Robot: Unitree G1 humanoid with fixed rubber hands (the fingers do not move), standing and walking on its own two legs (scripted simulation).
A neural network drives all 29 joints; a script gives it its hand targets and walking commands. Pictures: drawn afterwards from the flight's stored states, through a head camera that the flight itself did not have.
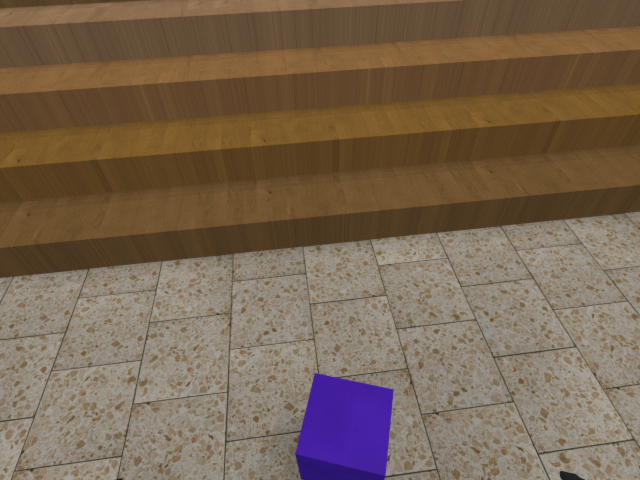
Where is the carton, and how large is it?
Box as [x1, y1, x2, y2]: [295, 373, 393, 479]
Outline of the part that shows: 315,373 295,453 301,478 383,479 385,475 393,389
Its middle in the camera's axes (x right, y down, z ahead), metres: +0.06 +0.54 +1.05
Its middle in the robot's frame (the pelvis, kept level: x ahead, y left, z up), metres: +0.38 -0.03 -0.66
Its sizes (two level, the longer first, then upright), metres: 0.210 0.200 0.250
